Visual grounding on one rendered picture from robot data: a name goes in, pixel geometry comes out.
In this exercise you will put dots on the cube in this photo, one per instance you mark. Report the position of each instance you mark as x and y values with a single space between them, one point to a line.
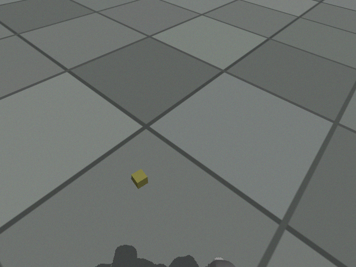
139 178

